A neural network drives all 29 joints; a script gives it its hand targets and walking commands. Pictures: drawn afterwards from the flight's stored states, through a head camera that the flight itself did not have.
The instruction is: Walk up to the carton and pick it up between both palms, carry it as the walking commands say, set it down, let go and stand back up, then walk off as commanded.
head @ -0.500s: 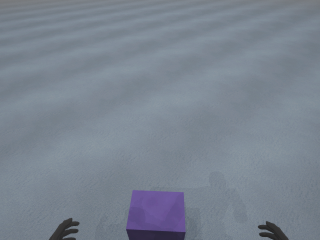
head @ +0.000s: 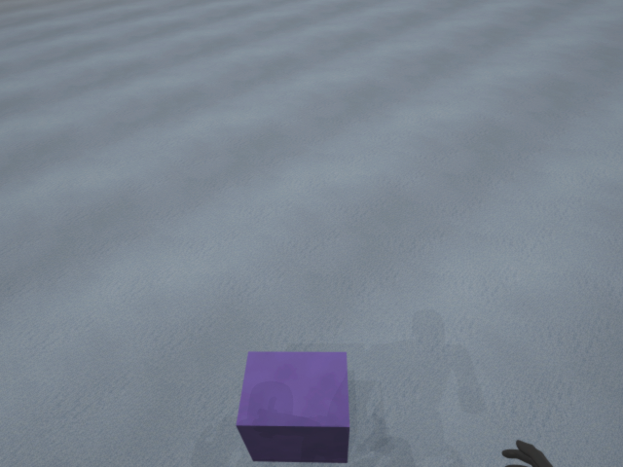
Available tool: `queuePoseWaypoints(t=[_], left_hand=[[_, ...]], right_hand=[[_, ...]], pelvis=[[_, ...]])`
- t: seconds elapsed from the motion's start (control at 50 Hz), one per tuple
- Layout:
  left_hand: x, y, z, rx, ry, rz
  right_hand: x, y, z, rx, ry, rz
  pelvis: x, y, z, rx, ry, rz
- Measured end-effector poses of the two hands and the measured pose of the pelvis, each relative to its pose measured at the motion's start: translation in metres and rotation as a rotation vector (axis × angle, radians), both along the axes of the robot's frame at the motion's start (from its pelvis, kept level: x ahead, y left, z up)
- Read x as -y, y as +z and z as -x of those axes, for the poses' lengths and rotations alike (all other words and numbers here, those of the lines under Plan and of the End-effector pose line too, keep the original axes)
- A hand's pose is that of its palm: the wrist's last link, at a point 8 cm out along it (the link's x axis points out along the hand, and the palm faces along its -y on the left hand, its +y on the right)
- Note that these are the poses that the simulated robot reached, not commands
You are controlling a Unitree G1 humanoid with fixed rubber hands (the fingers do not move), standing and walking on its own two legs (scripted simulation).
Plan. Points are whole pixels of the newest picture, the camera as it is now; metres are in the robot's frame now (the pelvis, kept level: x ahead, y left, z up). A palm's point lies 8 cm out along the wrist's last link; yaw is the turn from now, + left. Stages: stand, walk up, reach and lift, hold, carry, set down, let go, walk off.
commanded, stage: stand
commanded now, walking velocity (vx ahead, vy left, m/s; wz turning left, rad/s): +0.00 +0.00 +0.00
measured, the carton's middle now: (298, 408) +0.47 +0.10 -0.62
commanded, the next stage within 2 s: none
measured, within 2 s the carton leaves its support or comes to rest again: neither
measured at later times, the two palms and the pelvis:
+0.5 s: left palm out of the picture +0.08 +0.23 -0.09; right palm out of the picture +0.10 -0.26 -0.09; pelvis -0.01 -0.02 +0.00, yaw -3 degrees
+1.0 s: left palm out of the picture +0.08 +0.23 -0.09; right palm out of the picture +0.10 -0.27 -0.08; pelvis -0.01 -0.02 +0.00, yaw -3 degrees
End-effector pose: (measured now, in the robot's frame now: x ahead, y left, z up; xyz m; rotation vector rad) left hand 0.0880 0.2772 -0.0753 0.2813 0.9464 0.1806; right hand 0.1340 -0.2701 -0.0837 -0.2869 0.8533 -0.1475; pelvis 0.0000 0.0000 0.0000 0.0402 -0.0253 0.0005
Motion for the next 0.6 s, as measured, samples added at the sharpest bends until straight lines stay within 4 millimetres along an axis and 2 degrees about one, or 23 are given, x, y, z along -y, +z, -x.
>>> queuePoseWaypoints(t=[0.08,0.18,0.38,0.48,0.6], left_hand=[[0.027,-0.002,0.012,-0.050,-0.014,0.012],[0.045,-0.003,0.010,-0.053,-0.027,0.019],[0.047,-0.023,0.008,-0.038,-0.041,0.067],[0.049,-0.020,0.012,-0.030,-0.044,0.074],[0.050,-0.015,0.013,-0.019,-0.050,0.068]], right_hand=[[0.013,-0.009,0.012,-0.057,-0.029,-0.026],[0.018,-0.011,0.020,-0.091,-0.038,-0.034],[0.003,-0.004,0.032,-0.061,-0.048,-0.019],[-0.005,-0.002,0.035,-0.044,-0.024,-0.036],[-0.005,-0.004,0.040,-0.050,-0.024,-0.048]], pelvis=[[0.012,0.003,0.002,-0.003,-0.010,-0.003],[0.020,0.006,0.002,-0.022,-0.022,0.014],[0.015,-0.001,0.008,-0.003,-0.048,0.060],[0.016,0.002,0.013,-0.005,-0.047,0.056],[0.018,0.003,0.016,-0.006,-0.047,0.054]])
